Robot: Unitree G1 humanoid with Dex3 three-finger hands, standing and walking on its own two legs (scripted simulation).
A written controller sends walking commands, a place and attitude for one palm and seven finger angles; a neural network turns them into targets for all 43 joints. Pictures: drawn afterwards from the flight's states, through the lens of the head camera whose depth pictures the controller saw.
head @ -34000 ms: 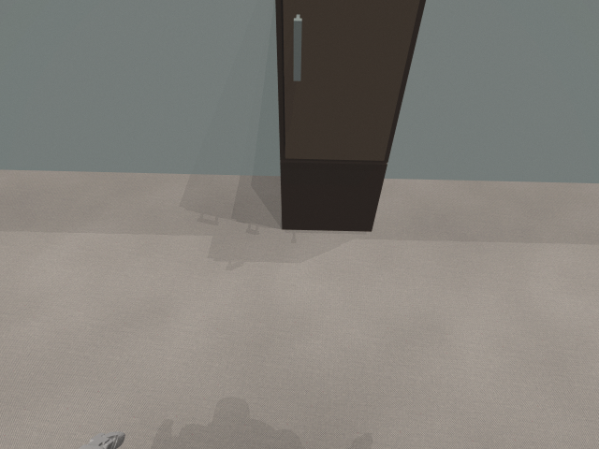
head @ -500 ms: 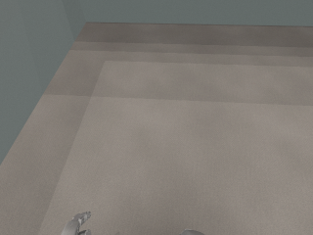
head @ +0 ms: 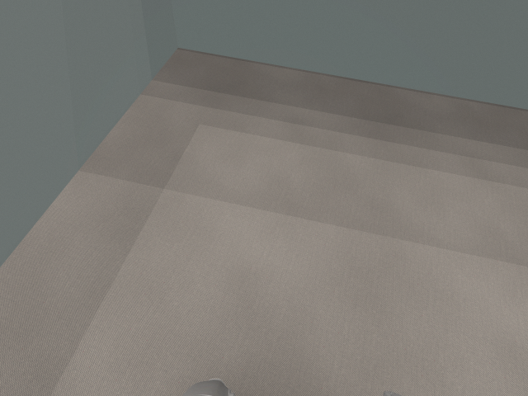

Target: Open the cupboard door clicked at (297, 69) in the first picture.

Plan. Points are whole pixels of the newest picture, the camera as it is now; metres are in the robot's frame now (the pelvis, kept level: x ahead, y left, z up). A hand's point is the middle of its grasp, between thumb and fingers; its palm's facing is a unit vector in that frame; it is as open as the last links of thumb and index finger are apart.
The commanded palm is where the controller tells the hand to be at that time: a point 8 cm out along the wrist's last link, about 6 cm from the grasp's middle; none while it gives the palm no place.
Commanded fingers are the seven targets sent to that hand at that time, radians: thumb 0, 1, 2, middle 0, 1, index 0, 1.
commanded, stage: turn to face it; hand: left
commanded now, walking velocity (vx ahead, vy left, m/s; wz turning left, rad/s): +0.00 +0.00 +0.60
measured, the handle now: out of the picture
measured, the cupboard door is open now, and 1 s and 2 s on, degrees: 48 48 48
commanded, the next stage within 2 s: none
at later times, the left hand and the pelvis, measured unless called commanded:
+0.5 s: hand out of the picture +0.13 +0.14 -0.13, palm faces +0.29 -0.92 -0.26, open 7.4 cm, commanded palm none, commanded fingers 0.00 0.90 0.90 -0.20 -0.30 -0.20 -0.30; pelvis +0.08 -0.07 +0.02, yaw +17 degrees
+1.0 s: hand out of the picture +0.02 +0.16 -0.15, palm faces +0.60 -0.76 -0.26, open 7.4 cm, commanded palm none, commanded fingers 0.00 0.90 0.90 -0.20 -0.30 -0.20 -0.30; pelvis +0.09 -0.06 +0.01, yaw +35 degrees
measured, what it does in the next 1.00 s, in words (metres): walks ahead, turning left: right foot, then left foot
